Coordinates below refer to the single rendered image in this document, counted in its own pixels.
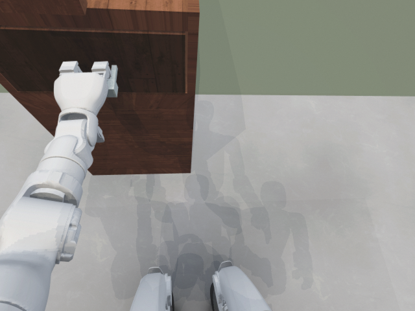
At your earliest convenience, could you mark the left robot thigh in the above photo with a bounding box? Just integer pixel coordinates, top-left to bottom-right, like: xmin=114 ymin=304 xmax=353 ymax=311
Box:
xmin=130 ymin=273 xmax=172 ymax=311

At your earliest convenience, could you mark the left robot upper arm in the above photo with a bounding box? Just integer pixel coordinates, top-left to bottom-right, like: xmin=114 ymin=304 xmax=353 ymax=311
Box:
xmin=0 ymin=196 xmax=82 ymax=311

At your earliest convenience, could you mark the handle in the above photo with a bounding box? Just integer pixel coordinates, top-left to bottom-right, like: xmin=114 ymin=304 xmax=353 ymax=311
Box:
xmin=0 ymin=0 xmax=88 ymax=16
xmin=107 ymin=65 xmax=118 ymax=97

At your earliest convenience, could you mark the robot left hand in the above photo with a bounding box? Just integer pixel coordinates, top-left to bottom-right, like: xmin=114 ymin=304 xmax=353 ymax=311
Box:
xmin=54 ymin=61 xmax=112 ymax=143

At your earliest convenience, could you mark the robot left forearm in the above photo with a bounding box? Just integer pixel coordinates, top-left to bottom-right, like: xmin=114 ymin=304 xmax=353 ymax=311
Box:
xmin=0 ymin=108 xmax=98 ymax=241

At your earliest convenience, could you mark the robot right shin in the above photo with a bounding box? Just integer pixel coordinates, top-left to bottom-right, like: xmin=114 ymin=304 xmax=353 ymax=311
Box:
xmin=217 ymin=261 xmax=241 ymax=311

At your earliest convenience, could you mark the drawer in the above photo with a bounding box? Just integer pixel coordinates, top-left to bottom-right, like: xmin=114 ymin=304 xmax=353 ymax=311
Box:
xmin=0 ymin=25 xmax=185 ymax=93

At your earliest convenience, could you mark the cabinet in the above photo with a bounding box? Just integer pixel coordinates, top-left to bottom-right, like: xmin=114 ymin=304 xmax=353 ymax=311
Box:
xmin=0 ymin=0 xmax=200 ymax=176

